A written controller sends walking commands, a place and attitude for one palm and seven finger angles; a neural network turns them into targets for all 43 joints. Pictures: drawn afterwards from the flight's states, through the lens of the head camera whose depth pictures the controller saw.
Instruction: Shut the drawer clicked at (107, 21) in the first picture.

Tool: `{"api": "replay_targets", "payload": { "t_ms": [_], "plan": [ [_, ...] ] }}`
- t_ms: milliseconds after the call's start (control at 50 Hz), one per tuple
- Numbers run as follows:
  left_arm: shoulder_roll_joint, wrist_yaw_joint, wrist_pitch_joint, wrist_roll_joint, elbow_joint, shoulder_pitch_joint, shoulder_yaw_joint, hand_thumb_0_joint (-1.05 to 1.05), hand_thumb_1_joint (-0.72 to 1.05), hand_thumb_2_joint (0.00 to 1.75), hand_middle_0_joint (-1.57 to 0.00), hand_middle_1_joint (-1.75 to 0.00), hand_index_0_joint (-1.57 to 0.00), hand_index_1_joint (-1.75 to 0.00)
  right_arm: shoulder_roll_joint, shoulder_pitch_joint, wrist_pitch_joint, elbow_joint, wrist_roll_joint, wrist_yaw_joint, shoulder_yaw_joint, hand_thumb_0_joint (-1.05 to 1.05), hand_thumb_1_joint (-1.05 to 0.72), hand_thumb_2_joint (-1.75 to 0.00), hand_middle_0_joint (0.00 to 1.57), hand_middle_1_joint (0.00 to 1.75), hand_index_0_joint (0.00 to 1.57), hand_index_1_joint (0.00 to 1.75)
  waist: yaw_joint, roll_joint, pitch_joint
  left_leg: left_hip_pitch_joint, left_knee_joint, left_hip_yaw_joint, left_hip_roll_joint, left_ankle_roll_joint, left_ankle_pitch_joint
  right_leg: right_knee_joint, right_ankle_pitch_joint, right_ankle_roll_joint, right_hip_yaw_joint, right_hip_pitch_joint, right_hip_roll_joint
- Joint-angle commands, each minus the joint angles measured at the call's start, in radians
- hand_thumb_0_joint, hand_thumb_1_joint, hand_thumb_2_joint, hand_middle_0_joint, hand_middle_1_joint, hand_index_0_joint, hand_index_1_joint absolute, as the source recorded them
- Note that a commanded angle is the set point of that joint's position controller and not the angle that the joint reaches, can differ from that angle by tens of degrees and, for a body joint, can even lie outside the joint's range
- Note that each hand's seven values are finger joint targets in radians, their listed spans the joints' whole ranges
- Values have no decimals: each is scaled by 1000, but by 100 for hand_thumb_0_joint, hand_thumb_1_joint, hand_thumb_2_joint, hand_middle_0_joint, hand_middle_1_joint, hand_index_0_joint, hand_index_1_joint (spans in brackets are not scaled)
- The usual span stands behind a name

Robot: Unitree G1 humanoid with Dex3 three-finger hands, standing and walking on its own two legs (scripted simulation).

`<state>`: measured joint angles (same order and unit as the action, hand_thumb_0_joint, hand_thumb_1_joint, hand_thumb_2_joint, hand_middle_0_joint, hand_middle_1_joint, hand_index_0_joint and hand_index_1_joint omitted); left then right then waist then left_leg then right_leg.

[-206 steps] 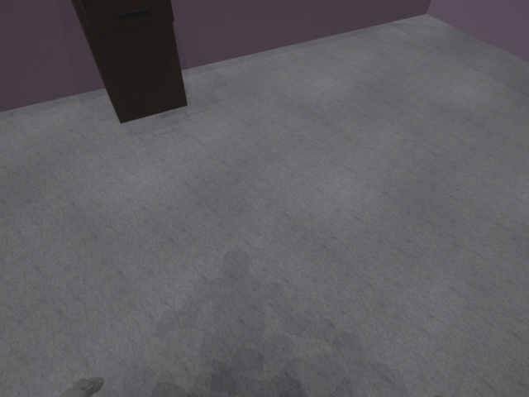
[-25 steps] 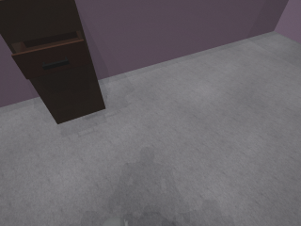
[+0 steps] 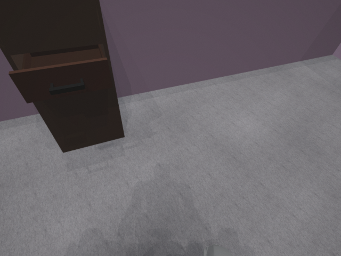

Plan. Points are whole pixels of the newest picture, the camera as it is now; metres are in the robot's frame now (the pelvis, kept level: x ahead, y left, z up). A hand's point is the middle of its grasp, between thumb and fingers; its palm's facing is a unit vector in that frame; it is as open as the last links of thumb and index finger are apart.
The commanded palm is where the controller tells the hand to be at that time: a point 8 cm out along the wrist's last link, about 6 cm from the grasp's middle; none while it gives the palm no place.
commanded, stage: walk to a spot facing it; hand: left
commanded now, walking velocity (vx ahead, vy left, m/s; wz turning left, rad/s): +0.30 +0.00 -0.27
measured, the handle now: (67, 85) +0.77 +0.52 -0.12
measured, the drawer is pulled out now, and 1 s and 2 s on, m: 0.14 0.14 0.14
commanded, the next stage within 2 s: turn to face it in 0.10 s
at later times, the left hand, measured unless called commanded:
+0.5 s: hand (137, 205) +0.29 +0.12 -0.16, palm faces +0.06 -0.98 -0.21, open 7.2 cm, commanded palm none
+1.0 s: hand (104, 228) +0.22 +0.21 -0.17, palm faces +0.29 -0.92 -0.25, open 7.4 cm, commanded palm none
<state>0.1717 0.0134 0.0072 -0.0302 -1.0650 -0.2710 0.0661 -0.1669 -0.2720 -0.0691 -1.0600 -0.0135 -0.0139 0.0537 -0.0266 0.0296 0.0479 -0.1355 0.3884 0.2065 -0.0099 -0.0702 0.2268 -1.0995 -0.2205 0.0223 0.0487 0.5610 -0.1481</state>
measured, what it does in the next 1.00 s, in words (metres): walks ahead: right foot, then left foot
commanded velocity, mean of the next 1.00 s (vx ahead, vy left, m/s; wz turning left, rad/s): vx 0.04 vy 0.00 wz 0.34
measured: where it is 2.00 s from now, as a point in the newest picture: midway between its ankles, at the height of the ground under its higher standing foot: (161, 244)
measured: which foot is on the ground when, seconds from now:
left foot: down 0.00-0.28, up 0.30-0.66, down 0.68-1.00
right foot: up 0.00-0.24, down 0.26-0.68, up 0.70-1.00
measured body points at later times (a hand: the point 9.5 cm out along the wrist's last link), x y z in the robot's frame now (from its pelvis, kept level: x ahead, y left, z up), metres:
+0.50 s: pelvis +0.18 -0.06 -0.01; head +0.20 -0.06 +0.44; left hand +0.28 +0.17 -0.15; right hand +0.18 -0.28 -0.17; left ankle +0.18 +0.07 -0.68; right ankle +0.21 -0.15 -0.74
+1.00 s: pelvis +0.22 -0.01 +0.00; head +0.25 +0.01 +0.44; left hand +0.20 +0.25 -0.16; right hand +0.37 -0.23 -0.14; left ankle +0.25 +0.07 -0.74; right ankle +0.24 -0.17 -0.68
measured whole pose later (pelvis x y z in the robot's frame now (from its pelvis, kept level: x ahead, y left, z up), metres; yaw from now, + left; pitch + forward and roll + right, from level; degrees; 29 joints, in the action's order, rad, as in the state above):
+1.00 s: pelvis +0.22 -0.01 +0.00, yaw +14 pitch +0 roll -1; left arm 0.24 -0.02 -0.06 -0.01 -0.97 -0.21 0.07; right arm -0.20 -0.17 0.02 -0.93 -0.02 0.00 0.04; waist 0.00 0.01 0.07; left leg -0.28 0.45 0.07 0.02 -0.07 0.16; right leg -0.96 -0.43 0.08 0.03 0.41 -0.08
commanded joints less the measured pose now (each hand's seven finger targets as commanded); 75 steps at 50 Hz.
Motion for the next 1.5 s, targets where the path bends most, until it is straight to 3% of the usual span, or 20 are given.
{"api": "replay_targets", "payload": {
  "t_ms": [0, 140, 200, 220, 240, 260, 280, 400, 560, 620, 660, 680, 780, 1000, 1100, 1120, 1160, 1260, 1360, 1480],
  "plan": [
    [26, 7, -3, 0, 66, 29, 9, 0, 90, 90, -20, -30, -20, -30, -105, -92, -21, 14, -2, -5, 18, 0, -90, -90, 20, 30, 20, 30, 22, -102, 69, -1, -263, -161, -289, -89, -82, 146, 85, 21, -5, 71, -27],
    [25, 7, 11, 3, 123, 179, 0, 0, 90, 90, -20, -30, -20, -30, -111, -183, -5, -31, -17, -7, 18, 0, -90, -90, 20, 30, 20, 30, 72, -132, 91, 111, -141, -81, -307, -67, -334, 442, 33, -25, 60, -33, 45],
    [55, 0, 34, -1, 75, 14, 2, 0, 90, 90, -20, -30, -20, -30, -110, -169, 4, -42, -11, -9, 9, 0, -90, -90, 20, 30, 20, 30, -11, -88, -2, 81, 113, -51, -251, -19, -548, 589, 92, -49, 120, -326, 122],
    [116, -9, 51, -4, 28, -125, 17, 0, 90, 90, -20, -30, -20, -30, -93, -161, 0, -40, 0, -5, 5, 0, -90, -90, 20, 30, 20, 30, -72, -17, -106, -52, 315, -32, -201, 18, -443, 599, 268, -70, 34, -577, 41],
    [231, -22, 64, -4, 1, -235, 44, 0, 90, 90, -20, -30, -20, -30, -30, -218, -6, -20, 14, -2, -3, 0, -90, -90, 20, 30, 20, 30, -78, 226, -253, -304, 621, 6, -60, 67, 98, 616, 630, -172, -293, -841, -261],
    [256, -24, 57, 17, 1, -264, 36, 0, 90, 90, -20, -30, -20, -30, -57, -190, 6, -2, 17, -12, -1, 0, -90, -90, 20, 30, 20, 30, -79, 136, -256, -327, 813, -114, -23, 66, 389, 666, 872, -253, -320, -773, -354],
    [239, -30, 60, 16, 18, -184, 31, 0, 90, 90, -20, -30, -20, -30, -31, -150, 18, -4, 16, -12, -1, 0, -90, -90, 20, 30, 20, 30, -66, 180, -250, -330, 871, -200, -62, 67, 355, 698, 785, -243, -290, -660, -332],
    [106, -50, 45, 8, 98, 78, 6, 0, 90, 90, -20, -30, -20, -30, -3, -128, 87, 1, -3, 8, 4, 0, -90, -90, 20, 30, 20, 30, 61, 97, -64, -309, 756, -172, -112, 117, 162, 797, 432, -145, 49, -299, -220],
    [182, -49, 3, 0, 137, 80, 33, 0, 90, 90, -20, -30, -20, -30, -48, 41, 96, 126, -5, 35, 14, 0, -90, -90, 20, 30, 20, 30, 23, 130, -13, -265, 413, -94, -97, 112, 147, 729, 201, -122, 113, -326, -244],
    [190, -43, -15, 12, 155, 77, 40, 0, 90, 90, -20, -30, -20, -30, -111, -11, 88, 137, -12, 35, 28, 0, -90, -90, 20, 30, 20, 30, 64, -2, -53, -63, 156, -73, -73, 100, -45, 526, 119, -54, 170, -268, -194],
    [99, -33, -28, 20, 232, 100, 15, 0, 90, 90, -20, -30, -20, -30, -298, -109, 79, 152, -17, 25, 62, 0, -90, -90, 20, 30, 20, 30, 112, -432, -77, 26, -77, -595, -429, -107, -460, 76, -492, 64, 160, -6, 28],
    [122, -42, -36, 10, 235, 132, 14, 0, 90, 90, -20, -30, -20, -30, -294, -109, 77, 136, -16, 10, 62, 0, -90, -90, 20, 30, 20, 30, 124, -319, -113, -4, -99, -625, -428, -139, -326, -44, -460, 48, 26, -5, 33],
    [133, -25, -34, 11, 168, 48, 26, 0, 90, 90, -20, -30, -20, -30, -216, 97, 62, 201, -9, -2, 34, 0, -90, -90, 20, 30, 20, 30, 33, -144, -119, -32, -88, -380, -258, -84, -232, -39, -179, 55, -26, -33, 25],
    [115, -40, -43, 18, 175, 68, 8, 0, 90, 90, -20, -30, -20, -30, -219, 60, 86, 165, -11, 2, 40, 0, -90, -90, 20, 30, 20, 30, 60, -166, -88, -22, -92, -442, -251, -117, -222, 252, -235, 51, -19, -149, 76],
    [110, -47, -25, 23, 143, -46, 3, 0, 90, 90, -20, -30, -20, -30, -205, 109, 93, 162, -4, 9, 41, 0, -90, -90, 20, 30, 20, 30, 6, -136, -103, -144, -25, -441, -187, -65, -150, 595, -59, 29, 6, -385, 108],
    [131, -51, -16, 18, 136, -66, 5, 0, 90, 90, -20, -30, -20, -30, -177, 108, 92, 160, 4, 13, 39, 0, -90, -90, 20, 30, 20, 30, -5, -68, -96, -212, 38, -399, -135, -18, -69, 733, 8, 21, -23, -467, 71],
    [269, -56, -7, 0, 171, -28, 25, 0, 90, 90, -20, -30, -20, -30, -99, 107, 100, 195, 10, 22, 27, 0, -90, -90, 20, 30, 20, 30, 0, 249, -33, -374, 401, -221, 55, 88, 289, 897, 20, -151, -361, -397, -305],
    [162, -52, 13, 11, 171, 46, 7, 0, 90, 90, -20, -30, -20, -30, -112, 49, 118, 114, -7, 28, 37, 0, -90, -90, 20, 30, 20, 30, 42, 98, -12, -394, 744, -234, -9, 108, 140, 831, 142, -134, -132, -374, -150],
    [168, -43, 34, 2, 96, -108, 13, 0, 90, 90, -20, -30, -20, -30, -98, 145, 99, 130, -14, 40, 30, 0, -90, -90, 20, 30, 20, 30, -35, 119, 34, -445, 590, -186, -51, 118, 147, 892, -71, -146, -170, -482, -196],
    [197, -32, 38, -6, 39, -166, 16, 0, 90, 90, -20, -30, -20, -30, -76, 181, 76, 143, -7, 47, 9, 0, -90, -90, 20, 30, 20, 30, -52, 144, 32, -323, 340, -129, -44, 92, 198, 899, -107, -160, -154, -472, -205]
  ]
}}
